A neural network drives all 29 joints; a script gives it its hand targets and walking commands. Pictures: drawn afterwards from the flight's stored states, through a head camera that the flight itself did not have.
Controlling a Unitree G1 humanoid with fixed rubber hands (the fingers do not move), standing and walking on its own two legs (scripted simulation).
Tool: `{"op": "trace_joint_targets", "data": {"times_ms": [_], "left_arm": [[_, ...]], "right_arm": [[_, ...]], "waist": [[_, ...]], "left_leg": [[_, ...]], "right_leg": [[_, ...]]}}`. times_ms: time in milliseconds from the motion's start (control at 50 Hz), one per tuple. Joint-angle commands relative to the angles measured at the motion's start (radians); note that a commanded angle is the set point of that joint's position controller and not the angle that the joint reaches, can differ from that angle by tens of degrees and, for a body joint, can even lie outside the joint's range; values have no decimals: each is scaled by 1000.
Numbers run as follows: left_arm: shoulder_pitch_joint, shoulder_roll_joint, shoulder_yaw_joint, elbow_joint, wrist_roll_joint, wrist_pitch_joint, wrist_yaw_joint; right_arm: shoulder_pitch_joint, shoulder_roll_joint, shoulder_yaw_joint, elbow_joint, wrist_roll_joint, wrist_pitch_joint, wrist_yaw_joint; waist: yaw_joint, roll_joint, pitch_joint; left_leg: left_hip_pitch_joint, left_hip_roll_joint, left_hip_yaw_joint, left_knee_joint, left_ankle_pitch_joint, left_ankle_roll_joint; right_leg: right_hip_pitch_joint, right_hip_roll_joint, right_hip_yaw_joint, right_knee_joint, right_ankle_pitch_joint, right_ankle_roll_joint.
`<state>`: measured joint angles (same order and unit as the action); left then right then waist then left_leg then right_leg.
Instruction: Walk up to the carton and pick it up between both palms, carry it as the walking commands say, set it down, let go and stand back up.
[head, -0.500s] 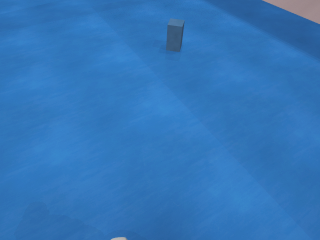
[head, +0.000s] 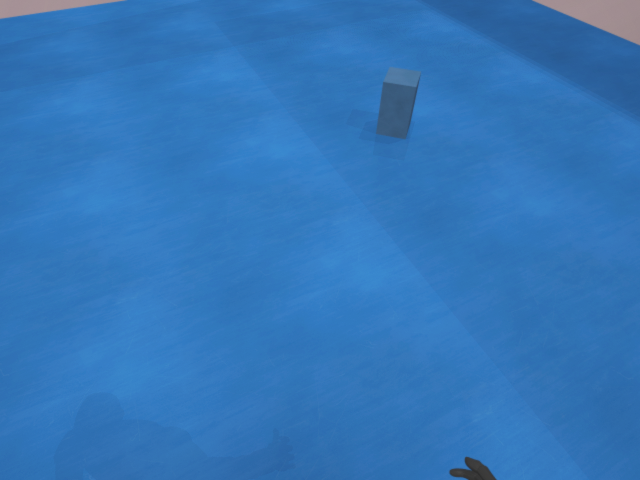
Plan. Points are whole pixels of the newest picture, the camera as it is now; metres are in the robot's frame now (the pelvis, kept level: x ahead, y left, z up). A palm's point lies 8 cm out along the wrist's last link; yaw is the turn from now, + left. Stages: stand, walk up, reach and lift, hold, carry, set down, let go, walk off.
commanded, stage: walk up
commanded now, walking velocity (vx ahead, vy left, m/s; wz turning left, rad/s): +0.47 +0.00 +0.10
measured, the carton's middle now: (397, 103) +1.99 -0.27 -0.61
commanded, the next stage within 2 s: none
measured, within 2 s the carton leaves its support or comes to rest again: neither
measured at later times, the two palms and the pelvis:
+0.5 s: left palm (247, 311) +0.41 +0.17 -0.13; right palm (541, 464) +0.21 -0.29 -0.15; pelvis +0.29 -0.07 -0.01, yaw +4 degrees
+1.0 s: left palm (248, 330) +0.36 +0.15 -0.10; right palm (464, 205) +0.68 -0.25 -0.10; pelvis +0.51 -0.06 +0.02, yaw +3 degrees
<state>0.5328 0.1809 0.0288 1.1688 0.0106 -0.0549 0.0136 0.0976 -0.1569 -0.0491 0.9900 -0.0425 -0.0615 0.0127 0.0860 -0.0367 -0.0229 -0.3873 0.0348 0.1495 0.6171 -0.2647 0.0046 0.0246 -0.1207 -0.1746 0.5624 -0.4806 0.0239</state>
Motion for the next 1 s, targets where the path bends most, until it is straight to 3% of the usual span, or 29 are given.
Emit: {"op": "trace_joint_targets", "data": {"times_ms": [0,20,40,80,160,180,200,260,280,300,320,340,360,380,400,420,460,480,520,540,600,620,660,720,780,840,880,980], "left_arm": [[-235,108,4,-133,-16,-29,-5],[-233,106,11,-144,1,-19,-16],[-253,91,13,-174,8,-8,-20],[-254,78,16,-203,20,13,-34],[-434,61,-4,-280,14,28,-64],[-464,65,-10,-291,8,30,-73],[-468,74,-14,-294,9,28,-78],[-448,128,-2,-279,13,28,-70],[-400,159,9,-262,15,22,-65],[-323,183,20,-236,14,16,-61],[-201,237,38,-195,15,7,-54],[-14,317,65,-148,24,-5,-44],[70,373,76,-143,20,-19,-38],[-44,346,69,-163,7,-17,-27],[-142,270,49,-168,2,-20,-22],[-202,239,42,-174,13,-26,-26],[-277,208,25,-201,9,-37,-25],[-268,207,22,-201,12,-40,-24],[-242,185,22,-184,10,-42,-28],[-228,175,19,-176,12,-43,-25],[-170,176,26,-154,7,-41,-21],[-160,166,21,-155,4,-39,-20],[-113,170,23,-138,1,-38,-18],[-32,170,21,-126,-6,-41,-15],[46,183,27,-106,-8,-45,-9],[128,180,28,-86,-3,-41,1],[133,164,23,-84,5,-39,6],[143,152,16,-58,16,-26,14]], "right_arm": [[485,-177,-44,142,5,-26,-31],[388,-135,-28,113,-3,-24,-33],[370,-135,-27,103,9,-29,-33],[350,-111,-13,102,23,-31,-28],[371,-121,-2,125,5,-38,-25],[377,-127,-4,125,0,-38,-22],[384,-135,-10,119,-2,-35,-20],[397,-183,-27,110,5,-38,-15],[417,-181,-27,101,11,-41,-18],[425,-183,-31,98,13,-42,-16],[436,-153,-24,87,13,-39,-20],[450,-114,-23,60,24,-39,-19],[477,-109,-35,55,38,-33,-27],[425,-133,-44,45,38,-24,-27],[375,-91,-31,30,23,-17,-30],[377,-76,-25,42,1,-17,-24],[398,-66,-28,59,-6,-3,-13],[389,-54,-27,49,-12,6,-15],[327,-55,-27,26,-13,21,-14],[290,-54,-24,11,-10,25,-10],[151,-62,-19,-23,-11,48,0],[113,-60,-16,-40,-11,51,6],[43,-71,-19,-38,-5,57,15],[-60,-88,-24,-67,9,57,28],[-125,-90,-29,-88,16,54,30],[-153,-76,-24,-106,21,51,27],[-174,-65,-18,-119,23,44,27],[-197,-61,-13,-141,22,20,24]], "waist": [[-225,87,-9],[-187,70,51],[-170,87,68],[-145,139,113],[-126,246,196],[-130,301,215],[-130,318,218],[-106,284,166],[-80,219,120],[-47,176,65],[-6,74,-24],[40,-199,-190],[29,-255,-318],[-8,-154,-237],[-24,-78,-106],[-45,-35,-81],[-98,-57,-39],[-109,-31,-12],[-107,-40,16],[-111,-53,27],[-90,-28,84],[-88,-30,114],[-68,-40,132],[-32,2,163],[-3,-4,152],[19,-42,155],[22,-76,177],[27,-127,193]], "left_leg": [[587,370,-419,-240,941,159],[470,330,-338,-275,779,114],[399,326,-326,-340,626,103],[341,258,-230,-431,491,47],[152,205,-102,-523,430,36],[122,189,-75,-531,405,30],[104,186,-72,-522,380,36],[104,212,-57,-380,392,46],[105,201,-44,-264,508,36],[75,192,-38,-142,531,21],[-6,154,-25,57,476,8],[-145,61,-43,414,-33,-23],[-181,18,-138,685,-330,-28],[-186,68,-183,733,-230,-31],[-215,109,-177,687,-153,-41],[-175,125,-181,658,-119,-38],[-89,138,-170,616,-120,-34],[-75,140,-167,588,-151,-28],[-62,130,-146,547,-158,-27],[-57,132,-138,522,-150,-24],[-114,151,-134,431,-21,-24],[-144,156,-134,386,26,-26],[-166,143,-118,358,117,-30],[-242,118,-91,285,161,-40],[-287,106,-84,264,144,-52],[-333,93,-74,248,108,-46],[-347,94,-63,195,71,-45],[-333,38,-23,87,-48,-39]], "right_leg": [[-763,46,227,771,54,-52],[-761,31,226,705,102,-44],[-723,20,224,654,135,-38],[-683,47,183,549,240,-32],[-538,62,65,241,359,-28],[-491,60,25,177,390,-25],[-437,68,-6,142,395,-20],[-273,77,-33,87,331,-31],[-188,90,-41,45,316,-45],[-91,79,-13,44,320,-64],[74,35,44,45,346,-107],[265,-192,384,-71,347,-193],[321,-381,719,-221,337,-257],[220,-358,679,-255,373,-236],[99,-326,568,-259,431,-230],[-9,-306,487,-257,457,-203],[-156,-235,377,-282,559,-176],[-207,-236,367,-298,587,-179],[-263,-221,358,-324,581,-193],[-280,-225,356,-357,506,-203],[-291,-226,384,-467,171,-201],[-290,-224,379,-488,132,-201],[-250,-197,343,-506,143,-163],[-126,-173,285,-505,261,-140],[-3,-180,261,-486,374,-115],[95,-183,244,-450,457,-100],[109,-190,221,-433,500,-125],[182,-190,175,-319,925,-132]]}}
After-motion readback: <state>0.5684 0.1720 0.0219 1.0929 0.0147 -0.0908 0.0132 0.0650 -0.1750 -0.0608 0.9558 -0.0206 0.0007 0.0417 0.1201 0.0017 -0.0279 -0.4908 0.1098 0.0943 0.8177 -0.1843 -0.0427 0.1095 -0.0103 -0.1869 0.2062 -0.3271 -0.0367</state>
